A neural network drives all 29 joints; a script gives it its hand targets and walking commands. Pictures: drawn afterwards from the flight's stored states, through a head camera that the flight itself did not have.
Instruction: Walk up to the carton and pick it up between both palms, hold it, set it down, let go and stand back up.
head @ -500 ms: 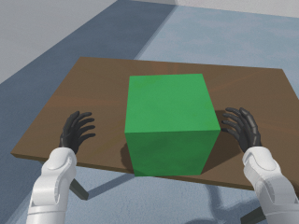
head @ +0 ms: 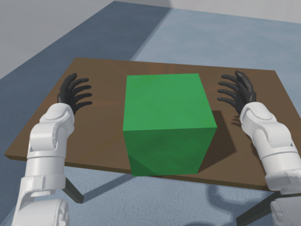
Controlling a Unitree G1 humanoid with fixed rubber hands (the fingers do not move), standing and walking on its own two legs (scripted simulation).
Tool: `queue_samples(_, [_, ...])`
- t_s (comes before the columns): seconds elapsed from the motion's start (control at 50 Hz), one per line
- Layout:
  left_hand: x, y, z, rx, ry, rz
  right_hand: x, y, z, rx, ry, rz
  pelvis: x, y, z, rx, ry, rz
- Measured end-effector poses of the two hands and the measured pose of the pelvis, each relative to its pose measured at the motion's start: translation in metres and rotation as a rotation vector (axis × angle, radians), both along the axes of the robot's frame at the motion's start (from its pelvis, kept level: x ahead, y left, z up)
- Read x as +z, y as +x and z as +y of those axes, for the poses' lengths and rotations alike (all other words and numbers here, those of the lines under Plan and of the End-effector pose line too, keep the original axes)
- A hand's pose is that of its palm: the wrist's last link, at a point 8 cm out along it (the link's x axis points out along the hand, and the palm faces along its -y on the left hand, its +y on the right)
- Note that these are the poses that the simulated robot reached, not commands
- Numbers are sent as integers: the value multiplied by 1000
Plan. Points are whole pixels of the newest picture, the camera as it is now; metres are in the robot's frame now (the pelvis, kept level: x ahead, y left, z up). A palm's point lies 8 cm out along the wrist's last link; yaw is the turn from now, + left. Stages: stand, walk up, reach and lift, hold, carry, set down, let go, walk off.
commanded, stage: reach and lift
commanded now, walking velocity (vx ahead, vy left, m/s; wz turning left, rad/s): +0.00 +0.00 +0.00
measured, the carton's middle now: (163, 127) +0.40 -0.01 +0.02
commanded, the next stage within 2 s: none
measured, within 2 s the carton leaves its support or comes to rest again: neither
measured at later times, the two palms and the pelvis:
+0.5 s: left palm (67, 90) +0.42 +0.24 +0.17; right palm (236, 84) +0.43 -0.20 +0.17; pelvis +0.00 +0.00 +0.00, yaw +2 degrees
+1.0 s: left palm (84, 116) +0.41 +0.22 +0.08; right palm (216, 113) +0.42 -0.17 +0.07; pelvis +0.00 +0.00 -0.01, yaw +2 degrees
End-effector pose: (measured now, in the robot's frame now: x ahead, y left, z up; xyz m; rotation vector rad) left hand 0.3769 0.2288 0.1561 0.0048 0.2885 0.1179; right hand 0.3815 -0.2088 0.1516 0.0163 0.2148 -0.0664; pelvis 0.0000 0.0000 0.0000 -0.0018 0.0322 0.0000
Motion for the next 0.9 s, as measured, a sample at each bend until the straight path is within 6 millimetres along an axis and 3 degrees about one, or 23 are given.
queue_samples(0.3, [32, 33, 7, 6, 20, -16, 33, 42, 6, 2, 13, 9, -1, 0, 1, 20, -10, 41])
queue_samples(0.4, [33, 40, 8, 5, 28, -14, 36, 50, 9, -1, 8, 24, -1, 1, 2, 27, -13, 39])
queue_samples(0.5, [13, 39, 7, -4, 33, 4, 18, 49, 12, -7, -5, 52, 0, 4, 3, 31, -13, 22])
queue_samples(0.64, [-46, 24, 3, -7, 31, 43, -36, 33, 21, -16, -14, 77, -1, 5, 3, 31, -15, 23])
queue_samples(0.7, [-62, 19, 0, 5, 40, 52, -53, 30, 25, -18, -3, 71, -2, 3, 4, 30, -17, 47])
queue_samples(0.9, [-66, 32, -12, 11, 40, -7, -69, 40, 35, -9, -21, 35, -5, 0, 4, 27, -15, 121])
